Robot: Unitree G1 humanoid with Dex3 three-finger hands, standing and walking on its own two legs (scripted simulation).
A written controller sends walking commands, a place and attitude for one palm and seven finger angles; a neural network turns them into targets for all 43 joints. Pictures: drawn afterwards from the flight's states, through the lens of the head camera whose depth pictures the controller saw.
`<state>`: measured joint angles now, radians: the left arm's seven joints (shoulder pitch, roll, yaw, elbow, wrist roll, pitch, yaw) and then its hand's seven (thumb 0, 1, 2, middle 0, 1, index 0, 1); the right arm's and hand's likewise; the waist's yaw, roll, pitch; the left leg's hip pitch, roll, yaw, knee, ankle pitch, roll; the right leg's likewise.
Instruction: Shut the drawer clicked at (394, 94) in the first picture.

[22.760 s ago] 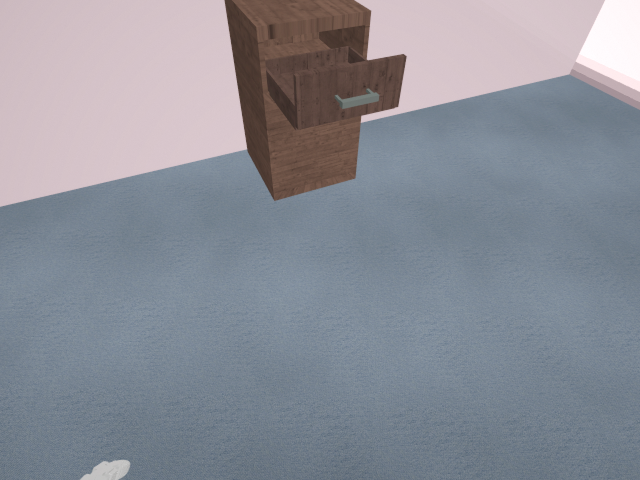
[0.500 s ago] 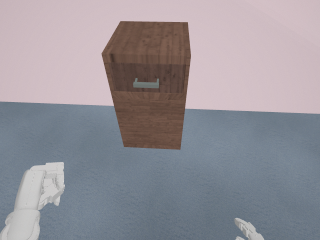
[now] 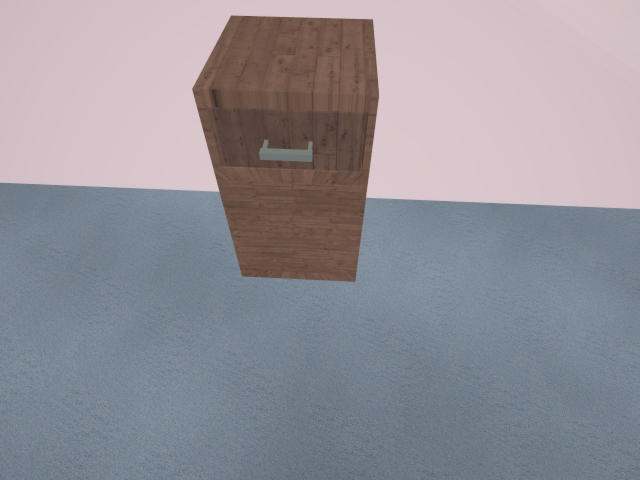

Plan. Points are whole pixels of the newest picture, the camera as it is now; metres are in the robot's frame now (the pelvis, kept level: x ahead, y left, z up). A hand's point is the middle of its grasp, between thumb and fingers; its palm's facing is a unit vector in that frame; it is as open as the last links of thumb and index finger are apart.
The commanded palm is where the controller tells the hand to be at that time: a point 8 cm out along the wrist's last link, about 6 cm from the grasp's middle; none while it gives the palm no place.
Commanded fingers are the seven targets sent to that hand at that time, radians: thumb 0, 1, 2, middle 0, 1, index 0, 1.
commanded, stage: let the arm hang, fingers relaxed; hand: left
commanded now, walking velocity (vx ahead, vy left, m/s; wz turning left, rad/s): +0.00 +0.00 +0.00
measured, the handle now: (287, 149) +0.88 +0.13 -0.14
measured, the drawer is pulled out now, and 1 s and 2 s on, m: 0.00 0.00 0.00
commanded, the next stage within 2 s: look to check the result in 0.50 s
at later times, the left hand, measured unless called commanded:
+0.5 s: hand out of the picture -0.01 +0.16 -0.18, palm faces +0.01 -0.98 -0.17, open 7.3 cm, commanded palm none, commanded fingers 0.00 0.90 0.90 -0.20 -0.30 -0.20 -0.30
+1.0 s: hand out of the picture -0.01 +0.15 -0.17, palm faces +0.02 -0.98 -0.18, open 7.3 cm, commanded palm none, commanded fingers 0.00 0.90 0.90 -0.20 -0.30 -0.20 -0.30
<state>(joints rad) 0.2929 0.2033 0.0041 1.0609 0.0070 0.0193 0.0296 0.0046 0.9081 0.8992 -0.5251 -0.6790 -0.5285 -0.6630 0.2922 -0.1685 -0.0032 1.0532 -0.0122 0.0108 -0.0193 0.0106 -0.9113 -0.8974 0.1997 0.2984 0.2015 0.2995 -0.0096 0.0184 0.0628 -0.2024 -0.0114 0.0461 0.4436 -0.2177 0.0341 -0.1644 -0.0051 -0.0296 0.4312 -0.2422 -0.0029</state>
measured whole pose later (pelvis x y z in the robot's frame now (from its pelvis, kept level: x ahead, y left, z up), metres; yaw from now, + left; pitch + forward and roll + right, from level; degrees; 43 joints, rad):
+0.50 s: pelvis -0.01 -0.01 +0.00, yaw +0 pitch -2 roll +0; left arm 0.28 0.12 0.00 1.14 0.01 0.00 0.04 0.00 0.91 0.90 -0.20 -0.30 -0.20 -0.30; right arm 0.32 -0.11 -0.01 1.14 -0.01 0.00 -0.03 0.01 -0.91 -0.90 0.20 0.30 0.20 0.30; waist -0.02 0.01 0.05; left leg -0.19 -0.01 0.05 0.41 -0.19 0.03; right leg -0.16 0.00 -0.02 0.42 -0.22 -0.01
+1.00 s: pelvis +0.00 -0.01 +0.00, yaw +0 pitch -1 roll +0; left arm 0.28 0.12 0.00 1.14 0.01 -0.01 0.04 0.00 0.91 0.90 -0.20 -0.30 -0.20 -0.30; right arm 0.30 -0.12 -0.01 1.14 -0.01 -0.01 -0.03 0.01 -0.91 -0.90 0.20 0.30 0.20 0.30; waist -0.01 0.01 0.05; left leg -0.19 0.00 0.05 0.41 -0.19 0.02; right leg -0.16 0.01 -0.03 0.42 -0.23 -0.02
